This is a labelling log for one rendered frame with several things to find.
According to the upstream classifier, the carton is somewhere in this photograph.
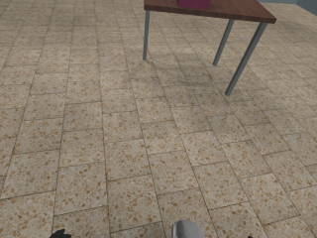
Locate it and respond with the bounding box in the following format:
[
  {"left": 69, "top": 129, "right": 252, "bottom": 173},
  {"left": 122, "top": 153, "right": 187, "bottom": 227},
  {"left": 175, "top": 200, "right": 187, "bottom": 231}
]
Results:
[{"left": 176, "top": 0, "right": 210, "bottom": 10}]

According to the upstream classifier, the left robot hand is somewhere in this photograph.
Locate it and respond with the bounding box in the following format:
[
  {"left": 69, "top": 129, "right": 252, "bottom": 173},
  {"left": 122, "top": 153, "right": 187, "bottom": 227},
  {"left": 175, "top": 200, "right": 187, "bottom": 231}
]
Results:
[{"left": 50, "top": 228, "right": 71, "bottom": 238}]

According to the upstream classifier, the table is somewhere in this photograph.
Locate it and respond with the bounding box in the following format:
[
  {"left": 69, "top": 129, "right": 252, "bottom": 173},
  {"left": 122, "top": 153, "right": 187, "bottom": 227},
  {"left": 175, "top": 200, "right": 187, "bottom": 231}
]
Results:
[{"left": 143, "top": 0, "right": 277, "bottom": 96}]

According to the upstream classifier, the robot right thigh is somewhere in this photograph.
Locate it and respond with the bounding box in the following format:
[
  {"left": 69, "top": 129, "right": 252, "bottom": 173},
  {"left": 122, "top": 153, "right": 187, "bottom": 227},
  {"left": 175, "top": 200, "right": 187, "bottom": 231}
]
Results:
[{"left": 171, "top": 219, "right": 206, "bottom": 238}]

